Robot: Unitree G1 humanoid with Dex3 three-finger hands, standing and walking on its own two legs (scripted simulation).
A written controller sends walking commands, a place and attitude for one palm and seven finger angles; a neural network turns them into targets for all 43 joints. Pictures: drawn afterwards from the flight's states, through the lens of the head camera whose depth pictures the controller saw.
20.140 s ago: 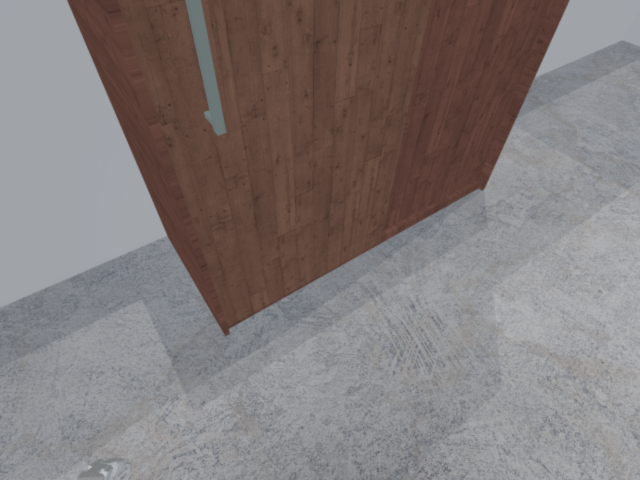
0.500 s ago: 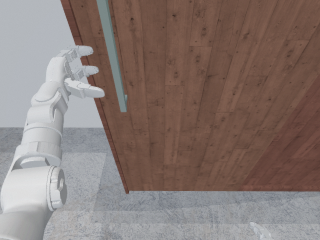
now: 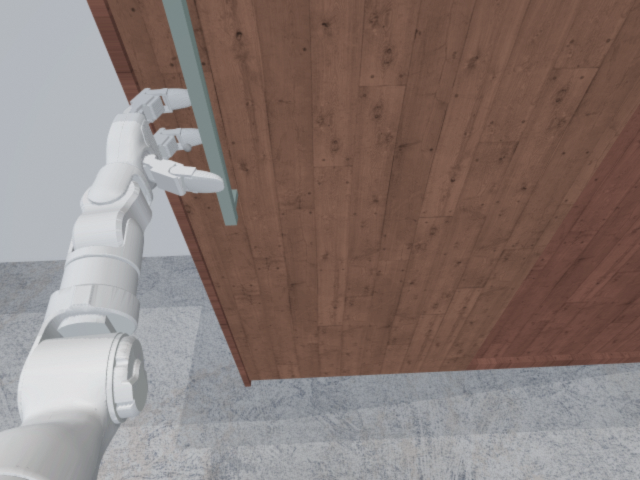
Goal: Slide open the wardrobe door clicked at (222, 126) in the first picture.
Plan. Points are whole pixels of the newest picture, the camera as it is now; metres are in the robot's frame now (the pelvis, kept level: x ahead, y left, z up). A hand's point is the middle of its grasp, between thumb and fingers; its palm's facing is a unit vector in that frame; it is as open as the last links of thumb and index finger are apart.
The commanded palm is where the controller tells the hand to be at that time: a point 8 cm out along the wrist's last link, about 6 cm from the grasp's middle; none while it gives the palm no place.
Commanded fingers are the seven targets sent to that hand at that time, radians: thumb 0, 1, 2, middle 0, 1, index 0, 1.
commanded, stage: feel for the door with the fingertips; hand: left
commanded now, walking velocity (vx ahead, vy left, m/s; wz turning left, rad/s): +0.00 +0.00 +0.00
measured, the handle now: (211, 123) +0.50 +0.14 +0.21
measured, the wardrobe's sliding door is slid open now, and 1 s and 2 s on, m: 0.00 0.00 0.00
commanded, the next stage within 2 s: slide the fingers in behind the handle in 0.48 s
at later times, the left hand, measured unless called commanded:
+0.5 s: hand (184, 141) +0.46 +0.16 +0.21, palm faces +0.06 -1.00 +0.00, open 13.9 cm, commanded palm +0.44 +0.21 +0.21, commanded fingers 0.00 -0.50 0.30 -0.30 -1.20 -0.30 -1.20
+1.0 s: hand (191, 148) +0.45 +0.15 +0.21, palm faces +0.03 -1.00 +0.02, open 14.0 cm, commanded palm +0.42 +0.21 +0.21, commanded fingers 0.00 -0.50 0.30 -0.30 -1.20 -0.30 -1.20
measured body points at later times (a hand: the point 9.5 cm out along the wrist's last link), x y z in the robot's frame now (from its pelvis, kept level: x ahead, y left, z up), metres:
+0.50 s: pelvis +0.00 +0.00 +0.00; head +0.01 -0.02 +0.45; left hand +0.45 +0.22 +0.21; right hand +0.09 -0.27 -0.12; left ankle +0.04 +0.12 -0.73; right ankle -0.05 -0.10 -0.73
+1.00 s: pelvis +0.00 +0.00 +0.00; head +0.00 -0.01 +0.45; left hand +0.44 +0.21 +0.21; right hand +0.07 -0.26 -0.12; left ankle +0.04 +0.12 -0.73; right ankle -0.05 -0.10 -0.73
